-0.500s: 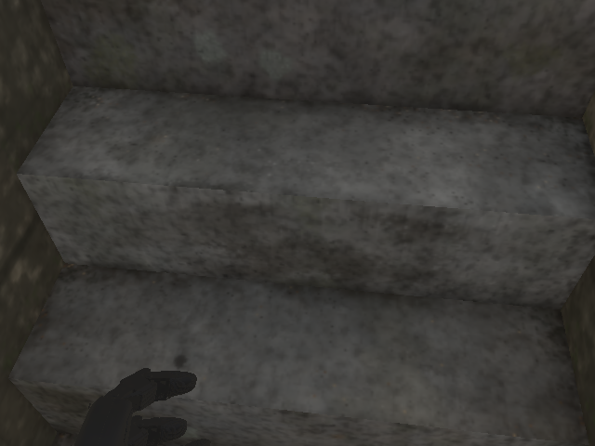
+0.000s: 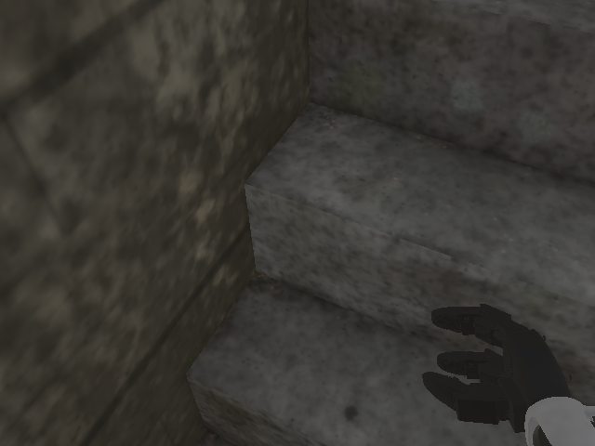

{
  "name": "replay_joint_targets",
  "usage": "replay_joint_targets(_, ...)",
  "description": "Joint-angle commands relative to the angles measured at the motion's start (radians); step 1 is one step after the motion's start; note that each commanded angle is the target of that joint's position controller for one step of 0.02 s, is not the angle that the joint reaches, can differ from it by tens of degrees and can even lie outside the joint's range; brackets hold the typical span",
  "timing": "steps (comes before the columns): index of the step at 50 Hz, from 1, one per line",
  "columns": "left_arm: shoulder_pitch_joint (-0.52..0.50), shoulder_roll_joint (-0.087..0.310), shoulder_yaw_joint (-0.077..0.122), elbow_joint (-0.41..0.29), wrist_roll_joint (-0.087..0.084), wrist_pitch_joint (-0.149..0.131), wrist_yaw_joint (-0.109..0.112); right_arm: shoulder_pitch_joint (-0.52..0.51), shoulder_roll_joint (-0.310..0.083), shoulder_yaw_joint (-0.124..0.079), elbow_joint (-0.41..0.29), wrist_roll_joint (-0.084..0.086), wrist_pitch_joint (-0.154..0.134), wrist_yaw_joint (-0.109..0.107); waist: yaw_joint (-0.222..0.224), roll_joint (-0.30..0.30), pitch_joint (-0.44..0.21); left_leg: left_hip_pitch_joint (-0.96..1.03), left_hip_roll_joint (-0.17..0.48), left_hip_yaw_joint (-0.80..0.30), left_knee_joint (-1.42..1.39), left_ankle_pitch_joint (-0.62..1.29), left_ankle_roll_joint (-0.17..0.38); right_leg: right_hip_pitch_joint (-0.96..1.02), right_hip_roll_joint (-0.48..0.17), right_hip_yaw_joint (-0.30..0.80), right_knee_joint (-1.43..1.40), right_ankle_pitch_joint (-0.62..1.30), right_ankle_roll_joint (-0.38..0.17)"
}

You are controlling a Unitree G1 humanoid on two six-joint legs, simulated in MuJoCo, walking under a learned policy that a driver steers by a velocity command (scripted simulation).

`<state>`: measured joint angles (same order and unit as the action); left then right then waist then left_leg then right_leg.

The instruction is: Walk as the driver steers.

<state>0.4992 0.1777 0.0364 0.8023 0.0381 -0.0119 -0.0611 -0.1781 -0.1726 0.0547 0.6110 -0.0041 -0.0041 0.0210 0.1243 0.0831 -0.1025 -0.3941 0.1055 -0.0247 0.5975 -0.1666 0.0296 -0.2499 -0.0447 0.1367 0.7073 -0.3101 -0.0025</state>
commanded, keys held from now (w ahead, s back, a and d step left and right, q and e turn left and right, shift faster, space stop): e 0.62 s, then no key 0.38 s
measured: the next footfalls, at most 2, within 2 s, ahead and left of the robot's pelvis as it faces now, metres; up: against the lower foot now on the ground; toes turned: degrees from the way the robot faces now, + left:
right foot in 0.44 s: -0.08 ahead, -0.09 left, +0.00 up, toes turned -23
left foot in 0.88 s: +0.06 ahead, +0.22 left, +0.00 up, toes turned -31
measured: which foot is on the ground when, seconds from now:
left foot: down 0.00-0.48, up 0.50-0.86, down 0.88-1.00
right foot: up 0.00-0.42, down 0.44-0.86, up 0.88-1.00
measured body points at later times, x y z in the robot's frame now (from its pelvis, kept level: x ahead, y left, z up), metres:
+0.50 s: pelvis +0.00 +0.02 -0.01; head +0.01 +0.02 +0.44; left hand +0.24 +0.18 -0.10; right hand +0.05 -0.29 -0.10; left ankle -0.03 +0.15 -0.71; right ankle -0.11 -0.08 -0.73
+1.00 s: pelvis -0.03 +0.13 -0.02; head +0.01 +0.15 +0.43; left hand +0.35 +0.20 -0.07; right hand -0.14 -0.09 -0.13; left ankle +0.02 +0.23 -0.74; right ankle -0.16 +0.00 -0.58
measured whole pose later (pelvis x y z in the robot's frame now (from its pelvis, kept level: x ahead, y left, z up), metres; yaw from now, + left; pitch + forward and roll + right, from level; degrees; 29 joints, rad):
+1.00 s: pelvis -0.03 +0.13 -0.02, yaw -30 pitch +7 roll +0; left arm -0.07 0.33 0.10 0.63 0.00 0.02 -0.02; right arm 0.41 -0.19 -0.02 0.78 -0.05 -0.02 0.07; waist -0.10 -0.07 -0.10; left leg -0.46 -0.01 -0.01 0.70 -0.36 0.01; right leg -0.76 0.05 0.18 1.56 -0.38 0.01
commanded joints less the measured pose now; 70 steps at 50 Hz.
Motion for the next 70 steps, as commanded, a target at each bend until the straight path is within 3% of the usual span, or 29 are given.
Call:
replay_joint_targets(1, 0.302, -0.046, 0.003, -0.081, -0.061, -0.004, -0.061, 0.698, -0.38, -0.199, 0.202, -0.093, 0.008, 0.026, -0.105, 0.41, -0.373, 0.871, 0.518, -0.229, 0.157, 2.234, 0.448, -0.619, 0.134, -0.014, 1.373, -0.372, -0.023)
replay_joint_targets(2, 0.115, -0.019, 0.027, -0.094, -0.093, -0.028, -0.039, 0.66, -0.325, -0.193, 0.182, -0.147, -0.004, 0.057, -0.177, 0.284, -0.182, 0.609, 0.447, -0.165, 0.048, 1.564, 0.32, -0.835, 0.191, 0.054, 1.675, -0.27, -0.051)
replay_joint_targets(3, -0.129, -0.024, 0.009, -0.161, -0.075, -0.043, -0.027, 0.497, -0.28, -0.177, 0.161, -0.087, -0.004, 0.065, -0.172, 0.313, -0.091, 0.453, 0.386, -0.144, -0.095, 0.978, 0.311, -0.925, 0.145, 0.0, 1.866, -0.249, -0.085)
replay_joint_targets(5, -0.294, -0.051, 0.005, -0.277, -0.066, -0.03, -0.008, 0.287, -0.145, -0.134, 0.194, -0.049, -0.017, 0.067, -0.083, 0.044, 0.082, 0.256, 0.366, -0.047, -0.241, 0.77, 0.321, -0.977, 0.123, -0.007, 1.814, -0.445, -0.139)
replay_joint_targets(7, -0.256, -0.021, -0.013, -0.294, -0.076, -0.002, -0.005, 0.271, -0.101, -0.11, 0.228, -0.081, -0.009, 0.063, -0.014, -0.001, 0.03, 0.291, 0.327, 0.028, -0.245, 0.701, 0.26, -1.077, 0.093, 0.025, 1.677, -0.346, -0.142)
replay_joint_targets(10, -0.242, 0.022, -0.043, -0.262, -0.042, 0.054, -0.049, 0.201, -0.121, -0.08, 0.181, -0.045, -0.063, 0.057, 0.018, -0.079, -0.213, 0.434, 0.283, 0.09, -0.144, 0.949, 0.193, -0.986, 0.011, -0.006, 1.449, -0.216, -0.009)
replay_joint_targets(13, -0.218, -0.01, -0.058, -0.214, -0.06, 0.056, -0.053, 0.175, -0.283, -0.129, 0.138, -0.069, -0.077, 0.015, 0.055, -0.031, -0.184, 0.212, 0.177, 0.213, -0.258, 0.942, 0.162, -0.603, -0.052, -0.14, 0.851, 0.005, 0.013)
replay_joint_targets(15, -0.231, 0.005, -0.041, -0.15, -0.072, 0.051, -0.059, 0.233, -0.317, -0.145, 0.158, -0.052, -0.062, 0.042, 0.023, 0.012, -0.144, 0.197, 0.137, 0.254, -0.213, 1.096, 0.183, -0.448, 0.011, -0.213, 0.598, -0.012, 0.039)
replay_joint_targets(19, -0.274, -0.034, -0.035, -0.169, -0.09, 0.03, 0.074, 0.43, -0.378, -0.205, 0.179, -0.059, 0.003, 0.045, -0.096, 0.065, -0.12, 0.527, 0.429, 0.05, -0.104, 1.036, 0.27, -0.345, 0.021, -0.161, -0.038, 0.158, 0.072)
replay_joint_targets(23, -0.246, 0.0, 0.023, -0.17, -0.083, -0.029, 0.123, 0.486, -0.195, -0.206, 0.145, -0.049, 0.033, 0.064, -0.127, -0.057, -0.152, 0.28, 0.229, 0.208, 0.194, 0.408, 0.068, 0.033, 0.042, -0.152, -0.346, 0.63, -0.149)
replay_joint_targets(25, -0.09, 0.221, 0.103, -0.109, -0.069, -0.055, 0.102, 0.398, -0.08, -0.175, 0.033, -0.018, -0.004, 0.019, -0.075, -0.385, -0.156, -0.341, -0.065, 0.232, 0.739, -0.598, -0.139, 0.4, -0.315, 0.201, -0.221, 1.254, -0.433)
replay_joint_targets(26, -0.029, 0.282, 0.126, -0.065, -0.032, -0.065, 0.068, 0.333, -0.117, -0.181, 0.004, 0.004, -0.017, 0.001, -0.019, -0.344, -0.147, -0.476, -0.099, 0.121, 1.112, -0.619, -0.137, 0.334, -0.306, 0.168, -0.202, 1.153, -0.378)
replay_joint_targets(29, -0.149, 0.196, 0.094, -0.042, -0.037, -0.063, 0.039, 0.108, -0.061, -0.147, -0.103, -0.017, -0.058, -0.022, -0.005, -0.187, 0.011, -0.753, -0.112, -0.047, 1.388, -0.643, -0.039, 0.17, -0.277, 0.238, -0.257, 0.763, -0.293)
replay_joint_targets(35, -0.478, 0.201, 0.06, -0.117, -0.029, -0.084, 0.029, 0.397, -0.137, -0.144, -0.059, -0.011, -0.014, -0.031, -0.229, -0.128, -0.038, -0.523, -0.139, -0.124, 1.507, -0.485, -0.022, -0.105, -0.258, 0.133, -0.382, 0.638, -0.285)
replay_joint_targets(39, -0.728, 0.256, 0.062, -0.292, -0.026, -0.078, 0.051, 0.543, -0.126, -0.121, 0.008, -0.016, -0.005, 0.006, -0.306, -0.073, -0.052, -0.012, -0.052, -0.025, 0.706, -0.059, -0.078, -0.33, -0.125, -0.073, -0.321, 0.664, -0.138)
replay_joint_targets(41, -0.722, 0.265, 0.07, -0.309, -0.049, -0.029, 0.072, 0.589, -0.096, -0.128, 0.057, 0.036, 0.022, 0.034, -0.285, -0.175, 0.014, 0.107, -0.089, 0.058, 0.259, -0.024, -0.089, -0.251, -0.14, -0.05, -0.304, 0.591, -0.161)
replay_joint_targets(42, -0.68, 0.246, 0.08, -0.314, -0.046, -0.008, 0.073, 0.627, -0.075, -0.126, 0.067, 0.065, 0.032, 0.04, -0.248, -0.214, 0.043, 0.146, -0.077, 0.014, 0.001, 0.129, -0.063, -0.147, -0.147, -0.043, -0.219, 0.562, -0.107)
replay_joint_targets(43, -0.548, 0.175, 0.066, -0.252, -0.051, 0.034, 0.062, 0.614, -0.064, -0.121, 0.091, 0.06, 0.014, 0.046, -0.172, -0.084, 0.063, 0.095, -0.104, -0.001, -0.339, 0.198, -0.044, 0.002, -0.099, -0.064, -0.016, 0.392, -0.081)
replay_joint_targets(44, -0.165, 0.092, 0.071, -0.213, -0.012, 0.064, 0.016, 0.461, -0.278, -0.167, 0.085, 0.08, 0.016, 0.034, 0.128, 0.187, -0.065, 0.388, 0.114, -0.346, -0.17, 0.575, 0.168, -0.324, 0.061, -0.117, 0.051, 0.077, -0.043)
replay_joint_targets(45, -0.342, 0.11, 0.047, -0.184, -0.034, 0.097, 0.008, 0.524, -0.202, -0.151, 0.015, -0.011, 0.01, 0.035, -0.114, 0.157, -0.084, 0.244, 0.142, -0.311, -0.071, 0.825, 0.231, -0.343, 0.058, -0.109, 0.504, -0.188, -0.03)
replay_joint_targets(46, -0.297, 0.08, 0.044, -0.185, -0.011, 0.104, 0.002, 0.625, -0.226, -0.138, 0.068, -0.044, -0.017, 0.045, -0.084, 0.227, -0.241, 0.332, 0.209, -0.38, -0.046, 0.836, 0.294, -0.526, 0.109, 0.029, 0.836, -0.233, -0.014)
replay_joint_targets(51, -0.552, 0.172, 0.027, -0.184, -0.05, -0.008, 0.051, 0.454, -0.079, -0.052, 0.026, -0.07, -0.061, 0.05, -0.176, -0.162, 0.017, 0.189, 0.123, -0.372, -0.2, -0.063, 0.216, -0.81, 0.036, 0.077, 0.965, -0.038, 0.06)
replay_joint_targets(54, -0.521, 0.162, 0.011, -0.15, -0.03, 0.017, 0.041, 0.528, -0.112, -0.053, 0.044, -0.024, -0.073, 0.027, -0.228, -0.02, 0.014, 0.147, 0.124, -0.398, -0.265, -0.216, 0.228, -0.776, -0.004, 0.034, 0.949, -0.019, 0.085)
replay_joint_targets(61, -0.596, 0.144, -0.031, -0.182, 0.038, 0.048, 0.015, 0.632, -0.142, -0.074, 0.089, -0.024, -0.081, -0.006, -0.339, 0.001, 0.011, 0.185, 0.103, -0.288, -0.312, -0.285, 0.195, -0.708, -0.08, -0.145, 0.512, -0.152, 0.012)
replay_joint_targets(62, -0.439, -0.035, -0.048, -0.166, -0.056, 0.082, 0.042, 0.568, -0.011, -0.067, 0.097, 0.023, -0.054, -0.125, -0.159, -0.009, 0.114, 0.037, 0.075, -0.272, -0.321, -0.149, 0.172, -0.312, -0.023, -0.139, 0.16, -0.053, -0.008)
replay_joint_targets(65, -0.219, 0.021, -0.022, -0.082, -0.037, 0.109, 0.087, 0.47, -0.089, -0.082, 0.088, 0.02, -0.042, -0.136, -0.099, 0.146, 0.057, 0.0, 0.108, -0.22, -0.226, -0.081, 0.119, 0.004, 0.049, -0.203, -0.128, 0.042, -0.052)
replay_joint_targets(67, -0.245, 0.023, -0.016, -0.095, -0.01, 0.074, 0.072, 0.528, -0.089, -0.103, 0.111, 0.011, -0.037, -0.094, -0.118, 0.034, 0.065, 0.0, 0.036, -0.131, -0.053, -0.102, 0.11, 0.028, 0.0, -0.136, -0.227, 0.015, -0.038)
replay_joint_targets(69, -0.306, 0.036, -0.02, -0.114, -0.012, 0.034, 0.067, 0.578, 0.05, -0.066, 0.115, 0.038, -0.021, -0.085, -0.16, -0.259, 0.014, -0.1, -0.037, -0.054, 0.091, -0.162, 0.07, 0.008, -0.193, 0.167, -0.445, -0.137, -0.093)
replay_joint_targets(70, -0.284, 0.014, -0.016, -0.107, -0.011, 0.025, 0.065, 0.589, -0.011, -0.077, 0.14, 0.037, -0.017, -0.09, -0.151, -0.288, 0.059, -0.044, -0.055, -0.026, 0.117, -0.195, 0.062, -0.094, -0.183, 0.235, -0.527, -0.451, -0.118)
Keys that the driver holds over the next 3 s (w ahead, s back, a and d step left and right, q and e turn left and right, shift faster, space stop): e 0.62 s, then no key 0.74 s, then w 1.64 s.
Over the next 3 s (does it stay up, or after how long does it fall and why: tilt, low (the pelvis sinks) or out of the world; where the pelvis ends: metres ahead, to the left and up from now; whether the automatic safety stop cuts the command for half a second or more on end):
stays up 0.37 -0.23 0.44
